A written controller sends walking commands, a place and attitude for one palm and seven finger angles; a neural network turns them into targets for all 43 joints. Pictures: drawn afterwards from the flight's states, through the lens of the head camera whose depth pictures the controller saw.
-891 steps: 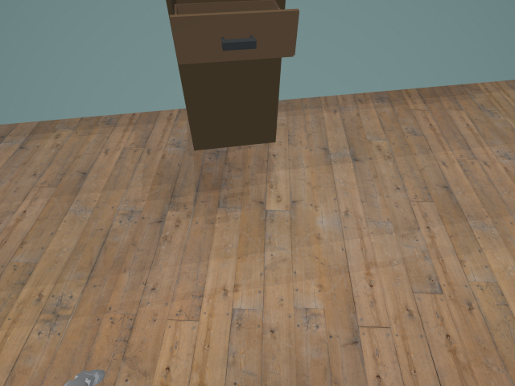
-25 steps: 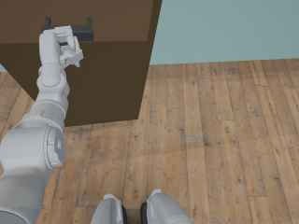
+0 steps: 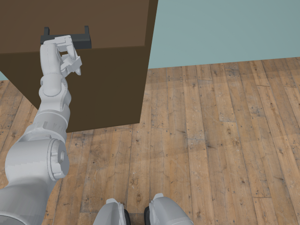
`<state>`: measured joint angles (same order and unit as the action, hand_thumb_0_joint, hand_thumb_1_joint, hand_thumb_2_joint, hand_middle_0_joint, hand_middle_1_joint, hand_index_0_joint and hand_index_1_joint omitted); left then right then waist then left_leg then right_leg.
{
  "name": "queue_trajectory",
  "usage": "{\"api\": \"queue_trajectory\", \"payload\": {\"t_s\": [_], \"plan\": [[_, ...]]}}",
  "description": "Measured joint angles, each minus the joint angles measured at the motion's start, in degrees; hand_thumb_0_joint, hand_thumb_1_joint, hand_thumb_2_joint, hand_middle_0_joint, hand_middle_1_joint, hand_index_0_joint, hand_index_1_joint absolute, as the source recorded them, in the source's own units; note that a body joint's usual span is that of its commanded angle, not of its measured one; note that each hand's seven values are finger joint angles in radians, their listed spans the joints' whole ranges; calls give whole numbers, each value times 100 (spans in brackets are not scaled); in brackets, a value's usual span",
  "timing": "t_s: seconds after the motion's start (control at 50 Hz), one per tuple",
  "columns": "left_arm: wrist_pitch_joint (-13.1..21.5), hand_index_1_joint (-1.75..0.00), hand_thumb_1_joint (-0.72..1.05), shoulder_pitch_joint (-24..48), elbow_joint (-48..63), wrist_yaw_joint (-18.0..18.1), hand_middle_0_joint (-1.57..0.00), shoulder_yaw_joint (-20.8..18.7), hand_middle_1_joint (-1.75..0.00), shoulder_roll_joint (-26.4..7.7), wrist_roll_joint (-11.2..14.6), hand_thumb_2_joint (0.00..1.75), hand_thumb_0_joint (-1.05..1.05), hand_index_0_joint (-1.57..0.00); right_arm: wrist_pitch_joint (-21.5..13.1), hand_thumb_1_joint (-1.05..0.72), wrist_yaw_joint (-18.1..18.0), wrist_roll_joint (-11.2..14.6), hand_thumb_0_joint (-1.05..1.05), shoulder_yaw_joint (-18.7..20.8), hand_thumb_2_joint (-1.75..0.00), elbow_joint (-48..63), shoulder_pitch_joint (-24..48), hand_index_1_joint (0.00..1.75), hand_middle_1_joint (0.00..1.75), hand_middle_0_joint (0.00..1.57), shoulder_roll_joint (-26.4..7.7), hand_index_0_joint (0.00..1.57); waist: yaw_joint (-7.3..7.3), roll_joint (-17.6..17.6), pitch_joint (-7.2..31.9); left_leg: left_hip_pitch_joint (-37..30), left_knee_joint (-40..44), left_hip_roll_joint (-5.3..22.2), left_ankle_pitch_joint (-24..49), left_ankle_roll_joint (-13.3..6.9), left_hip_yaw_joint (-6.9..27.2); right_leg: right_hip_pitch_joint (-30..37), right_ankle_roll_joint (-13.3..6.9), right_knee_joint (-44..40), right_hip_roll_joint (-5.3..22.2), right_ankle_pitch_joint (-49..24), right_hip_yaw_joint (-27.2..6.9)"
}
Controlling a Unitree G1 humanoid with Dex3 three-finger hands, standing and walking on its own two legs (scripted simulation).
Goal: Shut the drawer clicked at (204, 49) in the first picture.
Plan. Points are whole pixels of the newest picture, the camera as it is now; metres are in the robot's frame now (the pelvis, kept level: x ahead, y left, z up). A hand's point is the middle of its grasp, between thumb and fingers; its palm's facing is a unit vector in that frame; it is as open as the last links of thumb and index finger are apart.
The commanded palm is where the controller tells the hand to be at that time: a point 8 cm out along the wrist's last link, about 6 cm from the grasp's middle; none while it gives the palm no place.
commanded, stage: pull the fist back off the drawer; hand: left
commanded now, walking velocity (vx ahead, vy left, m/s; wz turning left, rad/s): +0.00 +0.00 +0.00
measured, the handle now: (67, 36) +0.62 +0.15 +0.07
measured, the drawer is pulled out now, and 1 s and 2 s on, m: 0.00 0.00 0.00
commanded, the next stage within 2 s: draw the hand back to the body in 0.20 s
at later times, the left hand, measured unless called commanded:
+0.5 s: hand (69, 74) +0.47 +0.13 +0.09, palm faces +0.08 -1.00 -0.03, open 3.3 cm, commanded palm +0.42 +0.19 +0.11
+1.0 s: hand (22, 126) +0.32 +0.18 +0.16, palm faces +0.15 -0.96 -0.22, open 3.3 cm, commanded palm +0.28 +0.23 +0.18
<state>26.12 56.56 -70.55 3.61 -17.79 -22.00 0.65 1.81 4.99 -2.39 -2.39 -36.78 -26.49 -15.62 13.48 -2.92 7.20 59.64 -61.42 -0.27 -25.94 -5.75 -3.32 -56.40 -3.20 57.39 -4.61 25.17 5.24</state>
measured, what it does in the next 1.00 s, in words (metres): rises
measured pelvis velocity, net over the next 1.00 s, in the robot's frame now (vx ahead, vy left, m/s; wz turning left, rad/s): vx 0.03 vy -0.01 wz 0.04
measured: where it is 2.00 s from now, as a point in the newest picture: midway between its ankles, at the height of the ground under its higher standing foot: outside the picture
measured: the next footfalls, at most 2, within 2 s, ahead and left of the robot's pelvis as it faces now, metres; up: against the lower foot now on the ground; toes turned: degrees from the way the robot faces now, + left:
none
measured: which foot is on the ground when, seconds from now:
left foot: down 0.00-1.00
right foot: down 0.00-1.00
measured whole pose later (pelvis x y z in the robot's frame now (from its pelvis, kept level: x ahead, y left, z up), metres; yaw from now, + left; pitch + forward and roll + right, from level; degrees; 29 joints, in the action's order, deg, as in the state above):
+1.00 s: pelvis +0.03 -0.01 +0.07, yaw +2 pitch +2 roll -1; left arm 5.1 -2.6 -4.0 2.2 -3.9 -16.8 6.1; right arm 2.1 -2.9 3.6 -3.2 -30.8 -10.1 -14.5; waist 0.0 -2.8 2.2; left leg 17.5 -33.2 -2.6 -17.9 -4.2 -3.1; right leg -15.3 -3.7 31.5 -3.9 18.3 2.9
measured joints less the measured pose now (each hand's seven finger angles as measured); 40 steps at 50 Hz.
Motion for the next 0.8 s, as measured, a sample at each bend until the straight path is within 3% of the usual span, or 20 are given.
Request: {"api": "queue_trajectory", "payload": {"t_s": [0.18, 0.36, 0.52, 0.8], "plan": [[-12, -160, 89, -1200, 1079, -72, -140, 337, -160, 569, 267, 90, 1, -140, 306, -90, 76, 131, 0, 121, -90, 187, 159, 30, 30, 21, 96, 21, -379, 9, 123, -610, 300, -28, -112, 21, -73, 557, 5, -234, -6, 117, -122], [48, -160, 90, -1545, 1603, -12, -140, 581, -160, 855, 265, 90, 1, -140, 281, -91, 20, 167, 0, 239, -90, 210, 672, 30, 30, 21, 81, 20, -579, 45, 127, -731, 267, -87, -183, 63, -8, 688, -24, -163, 43, 247, -63], [-608, -160, 90, -2877, 3146, -316, -140, 710, -160, 914, 647, 89, 1, -140, 353, -91, -99, 416, 1, 196, -90, 514, 671, 30, 30, 20, 99, 20, -833, 45, 82, -1610, 916, -71, -18, 101, -98, 1496, -46, -744, -8, 65, -218], [-1356, -160, 90, -4594, 5118, -887, -140, 1056, -160, 834, 1145, 90, 1, -140, -84, -91, -430, 620, 1, 73, -90, 631, 1093, 30, 30, 20, -30, 20, -1144, 6, -110, -2811, 1634, -174, 322, 154, 94, 2769, -87, -1495, 52, -217, -84]]}}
